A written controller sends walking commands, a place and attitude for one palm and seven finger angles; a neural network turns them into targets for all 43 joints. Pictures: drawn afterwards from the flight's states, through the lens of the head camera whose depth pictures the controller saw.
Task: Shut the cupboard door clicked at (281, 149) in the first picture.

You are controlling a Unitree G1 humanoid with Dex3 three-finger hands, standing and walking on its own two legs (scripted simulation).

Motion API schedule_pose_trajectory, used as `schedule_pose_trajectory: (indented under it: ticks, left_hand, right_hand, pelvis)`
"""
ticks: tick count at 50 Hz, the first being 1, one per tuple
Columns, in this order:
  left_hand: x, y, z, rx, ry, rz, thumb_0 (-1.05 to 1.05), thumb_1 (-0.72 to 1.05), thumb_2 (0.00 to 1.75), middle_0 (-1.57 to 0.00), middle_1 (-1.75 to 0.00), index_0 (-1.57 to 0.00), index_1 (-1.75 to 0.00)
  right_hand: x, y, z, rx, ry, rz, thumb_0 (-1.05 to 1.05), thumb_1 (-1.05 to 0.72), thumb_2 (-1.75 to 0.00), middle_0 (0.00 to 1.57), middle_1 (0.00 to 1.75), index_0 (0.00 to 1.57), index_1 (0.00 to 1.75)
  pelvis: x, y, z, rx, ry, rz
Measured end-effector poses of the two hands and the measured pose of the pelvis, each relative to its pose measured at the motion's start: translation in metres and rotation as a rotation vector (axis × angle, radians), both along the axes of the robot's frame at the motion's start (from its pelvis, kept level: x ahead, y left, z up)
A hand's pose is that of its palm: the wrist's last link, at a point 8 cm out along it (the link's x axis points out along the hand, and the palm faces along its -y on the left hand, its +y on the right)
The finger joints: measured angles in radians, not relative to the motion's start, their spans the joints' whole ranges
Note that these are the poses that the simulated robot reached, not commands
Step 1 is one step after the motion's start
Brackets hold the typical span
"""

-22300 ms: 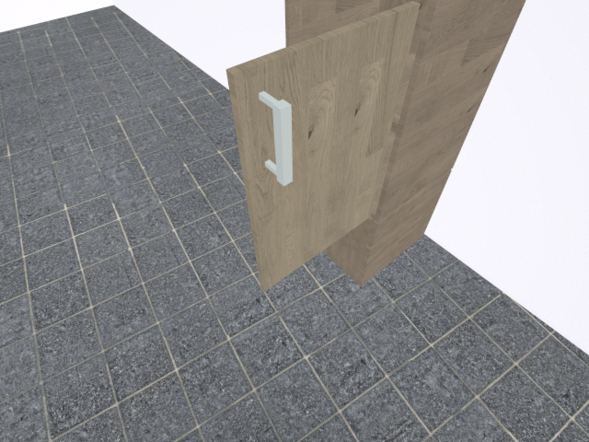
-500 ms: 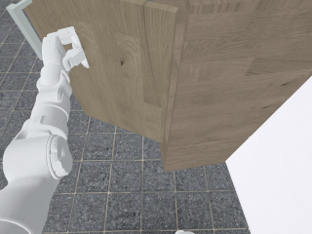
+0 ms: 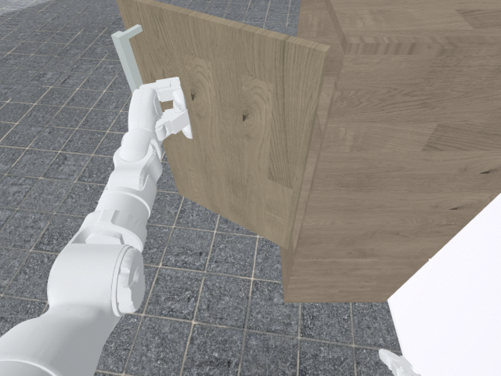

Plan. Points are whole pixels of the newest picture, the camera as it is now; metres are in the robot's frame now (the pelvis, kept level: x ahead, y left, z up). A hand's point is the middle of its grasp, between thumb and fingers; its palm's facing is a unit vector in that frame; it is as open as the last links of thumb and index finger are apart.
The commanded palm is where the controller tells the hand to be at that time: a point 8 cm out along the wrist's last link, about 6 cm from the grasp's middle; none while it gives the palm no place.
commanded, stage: draw the hand back to the body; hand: left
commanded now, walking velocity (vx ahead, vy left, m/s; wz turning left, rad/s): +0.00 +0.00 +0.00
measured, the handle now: (139, 67) +0.66 +0.20 +0.15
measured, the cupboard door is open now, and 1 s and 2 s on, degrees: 60 60 60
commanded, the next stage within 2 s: step back with the hand held close in 1.48 s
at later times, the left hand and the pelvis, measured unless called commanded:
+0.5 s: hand (107, 187) +0.34 +0.18 +0.17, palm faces +0.09 -0.98 -0.16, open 3.0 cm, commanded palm +0.30 +0.23 +0.17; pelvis -0.01 +0.00 +0.02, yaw -1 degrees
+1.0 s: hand (2, 274) +0.22 +0.26 +0.17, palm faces +0.40 -0.85 -0.36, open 5.3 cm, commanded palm +0.17 +0.30 +0.19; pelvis +0.01 +0.01 +0.02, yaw +0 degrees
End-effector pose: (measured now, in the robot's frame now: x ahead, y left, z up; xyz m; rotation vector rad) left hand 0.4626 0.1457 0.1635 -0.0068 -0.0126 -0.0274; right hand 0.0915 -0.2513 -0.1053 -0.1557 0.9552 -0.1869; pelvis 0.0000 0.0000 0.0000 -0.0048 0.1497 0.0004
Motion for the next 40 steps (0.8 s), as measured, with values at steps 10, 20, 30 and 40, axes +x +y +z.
schedule_pose_trajectory:
  ticks: [10, 20, 30, 40]
  left_hand:
    - [-0.052, 0.039, -0.011, 0.019, -0.029, 0.023, 0.01, 0.9, 0.9, -1.3, -1.5, -1.3, -1.5]
    - [-0.117, 0.071, 0.002, 0.033, -0.055, 0.023, 0.01, 0.9, 0.9, -1.29, -1.49, -1.29, -1.48]
    - [-0.19, 0.094, 0.008, 0.224, -0.121, 0.205, 0.01, 0.89, 0.9, -1.11, -1.29, -1.11, -1.29]
    - [-0.239, 0.125, 0.018, 0.303, -0.14, 0.346, 0.01, 0.89, 0.9, -0.85, -1.01, -0.85, -1.0]
  right_hand:
    - [-0.055, 0.0, -0.008, 0.04, 0.104, -0.1, 0.01, -0.9, -0.9, 0.2, 0.3, 0.2, 0.3]
    - [-0.002, -0.002, 0.012, -0.009, -0.06, -0.041, 0.02, -0.91, -0.9, 0.2, 0.3, 0.2, 0.3]
    - [0.084, 0.027, 0.053, 0.002, -0.293, 0.096, 0.01, -0.91, -0.9, 0.2, 0.3, 0.2, 0.3]
    - [0.099, 0.055, 0.051, 0.044, -0.268, 0.178, 0.01, -0.9, -0.9, 0.2, 0.3, 0.2, 0.3]
  pelvis:
    - [0.004, 0.0, 0.007, 0.004, -0.064, -0.041]
    - [-0.004, 0.001, 0.012, 0.002, -0.139, -0.02]
    - [-0.008, 0.004, 0.019, 0.006, -0.199, -0.007]
    - [-0.001, 0.006, 0.022, 0.005, -0.228, 0.006]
